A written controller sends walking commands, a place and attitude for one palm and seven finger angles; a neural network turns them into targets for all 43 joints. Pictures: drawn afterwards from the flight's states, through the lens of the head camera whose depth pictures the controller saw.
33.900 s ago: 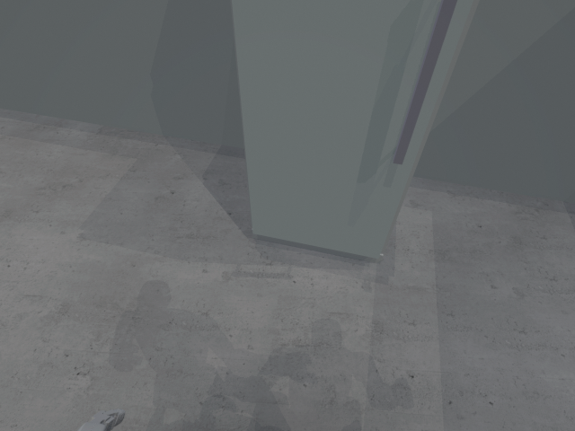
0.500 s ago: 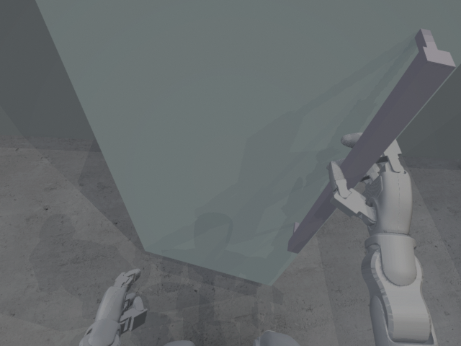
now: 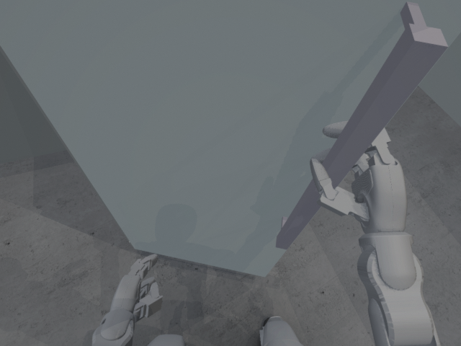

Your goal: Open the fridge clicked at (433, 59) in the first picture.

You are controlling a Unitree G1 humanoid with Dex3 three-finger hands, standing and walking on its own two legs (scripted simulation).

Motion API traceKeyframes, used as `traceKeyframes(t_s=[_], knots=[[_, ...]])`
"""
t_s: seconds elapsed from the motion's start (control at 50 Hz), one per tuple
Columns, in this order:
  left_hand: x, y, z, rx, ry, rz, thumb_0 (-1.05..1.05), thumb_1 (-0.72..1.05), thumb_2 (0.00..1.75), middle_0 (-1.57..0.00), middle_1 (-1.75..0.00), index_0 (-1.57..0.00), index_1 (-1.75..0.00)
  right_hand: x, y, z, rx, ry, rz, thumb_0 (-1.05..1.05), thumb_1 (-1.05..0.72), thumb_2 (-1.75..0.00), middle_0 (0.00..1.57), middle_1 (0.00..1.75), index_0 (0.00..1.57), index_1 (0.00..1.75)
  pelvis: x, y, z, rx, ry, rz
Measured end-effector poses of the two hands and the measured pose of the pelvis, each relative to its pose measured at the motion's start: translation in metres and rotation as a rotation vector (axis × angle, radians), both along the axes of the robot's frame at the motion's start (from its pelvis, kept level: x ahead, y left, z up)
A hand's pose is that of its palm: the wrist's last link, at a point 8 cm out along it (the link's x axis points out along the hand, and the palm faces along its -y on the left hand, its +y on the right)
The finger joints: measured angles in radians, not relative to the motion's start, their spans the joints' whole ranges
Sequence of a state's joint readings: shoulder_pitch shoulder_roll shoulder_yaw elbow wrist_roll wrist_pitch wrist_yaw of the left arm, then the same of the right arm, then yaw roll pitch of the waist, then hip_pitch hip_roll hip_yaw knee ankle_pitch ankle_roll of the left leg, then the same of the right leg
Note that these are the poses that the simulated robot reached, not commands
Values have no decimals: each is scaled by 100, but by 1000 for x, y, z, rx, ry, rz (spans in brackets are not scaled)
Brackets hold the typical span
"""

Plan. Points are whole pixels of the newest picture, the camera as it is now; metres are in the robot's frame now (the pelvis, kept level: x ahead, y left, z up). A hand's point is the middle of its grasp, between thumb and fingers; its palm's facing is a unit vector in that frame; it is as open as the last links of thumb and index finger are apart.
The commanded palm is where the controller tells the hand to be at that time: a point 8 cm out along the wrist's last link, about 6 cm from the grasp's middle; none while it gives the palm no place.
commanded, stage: walk backward, drawing the door open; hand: right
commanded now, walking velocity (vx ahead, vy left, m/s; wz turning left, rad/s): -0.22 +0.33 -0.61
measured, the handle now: (319, 176) +0.35 -0.10 +0.11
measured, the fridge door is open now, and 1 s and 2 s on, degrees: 31 67 71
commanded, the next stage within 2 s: stop walking and hold the door back in 1.06 s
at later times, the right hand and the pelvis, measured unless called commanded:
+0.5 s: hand (277, 287) +0.18 -0.02 +0.17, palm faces +0.38 +0.90 -0.22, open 7.2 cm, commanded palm +0.13 -0.05 +0.17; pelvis -0.06 +0.20 +0.00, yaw -19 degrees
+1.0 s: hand out of the picture +0.07 +0.09 +0.17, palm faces +0.76 +0.61 -0.23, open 7.0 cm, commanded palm +0.01 +0.08 +0.17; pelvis -0.03 +0.42 +0.01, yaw -41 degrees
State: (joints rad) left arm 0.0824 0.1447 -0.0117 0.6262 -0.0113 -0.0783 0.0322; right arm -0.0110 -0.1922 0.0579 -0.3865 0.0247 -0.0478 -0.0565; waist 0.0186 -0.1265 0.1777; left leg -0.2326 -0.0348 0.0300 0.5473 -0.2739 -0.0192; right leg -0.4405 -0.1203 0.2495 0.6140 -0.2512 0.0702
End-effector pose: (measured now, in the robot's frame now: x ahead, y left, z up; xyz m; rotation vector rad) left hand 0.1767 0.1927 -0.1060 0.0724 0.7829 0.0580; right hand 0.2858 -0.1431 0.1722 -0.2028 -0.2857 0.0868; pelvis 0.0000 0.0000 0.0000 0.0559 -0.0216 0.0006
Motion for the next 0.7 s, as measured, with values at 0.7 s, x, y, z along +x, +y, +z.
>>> traceKeyframes(t_s=[0.7], knots=[[20,234,3,141,25,-420,1,90,90,-20,-30,-20,-30,-207,137,4,-42,52,-731,-6,-60,-80,46,140,19,136,-52,293,9,-87,30,-507]])
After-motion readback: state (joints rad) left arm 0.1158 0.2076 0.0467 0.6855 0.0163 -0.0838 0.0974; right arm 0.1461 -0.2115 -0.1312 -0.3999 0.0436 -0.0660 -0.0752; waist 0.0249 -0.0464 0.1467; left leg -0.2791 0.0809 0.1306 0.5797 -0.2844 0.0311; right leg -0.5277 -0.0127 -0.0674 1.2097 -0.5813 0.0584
